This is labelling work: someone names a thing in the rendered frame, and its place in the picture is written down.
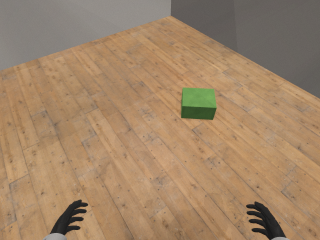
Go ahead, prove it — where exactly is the carton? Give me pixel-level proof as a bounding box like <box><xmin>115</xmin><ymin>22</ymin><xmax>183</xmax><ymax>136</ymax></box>
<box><xmin>181</xmin><ymin>87</ymin><xmax>217</xmax><ymax>120</ymax></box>

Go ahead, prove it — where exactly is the robot right hand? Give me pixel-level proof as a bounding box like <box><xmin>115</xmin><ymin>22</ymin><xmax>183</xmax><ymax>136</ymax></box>
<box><xmin>246</xmin><ymin>201</ymin><xmax>286</xmax><ymax>240</ymax></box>

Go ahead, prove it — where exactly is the robot left hand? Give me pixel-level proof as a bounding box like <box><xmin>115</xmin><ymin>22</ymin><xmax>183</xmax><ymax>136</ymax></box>
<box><xmin>50</xmin><ymin>199</ymin><xmax>88</xmax><ymax>236</ymax></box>

